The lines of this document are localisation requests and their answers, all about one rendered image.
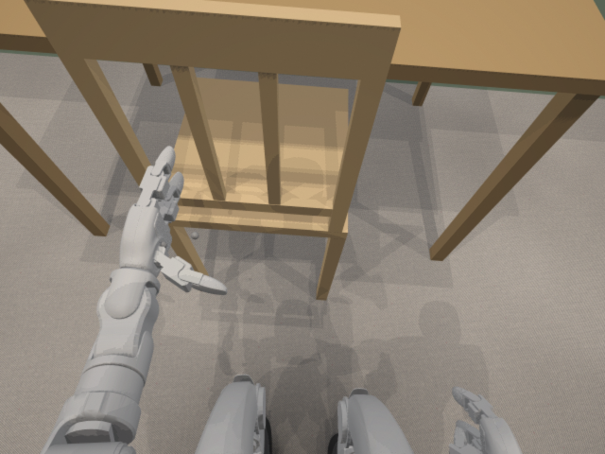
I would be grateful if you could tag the table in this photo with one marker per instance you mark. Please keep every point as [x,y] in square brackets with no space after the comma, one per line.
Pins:
[539,45]

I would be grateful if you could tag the chair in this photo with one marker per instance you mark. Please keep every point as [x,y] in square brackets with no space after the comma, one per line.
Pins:
[259,157]

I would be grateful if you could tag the robot right thigh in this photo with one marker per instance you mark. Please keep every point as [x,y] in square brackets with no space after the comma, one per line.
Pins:
[366,423]

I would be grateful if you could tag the robot right shin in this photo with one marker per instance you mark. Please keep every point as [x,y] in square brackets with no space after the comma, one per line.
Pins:
[340,447]

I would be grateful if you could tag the robot left forearm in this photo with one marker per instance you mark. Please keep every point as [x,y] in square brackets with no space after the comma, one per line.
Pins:
[105,405]

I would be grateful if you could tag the robot right hand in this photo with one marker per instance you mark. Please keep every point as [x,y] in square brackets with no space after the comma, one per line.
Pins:
[494,435]

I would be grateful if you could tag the robot left hand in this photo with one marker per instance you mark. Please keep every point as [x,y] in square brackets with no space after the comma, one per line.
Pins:
[146,227]

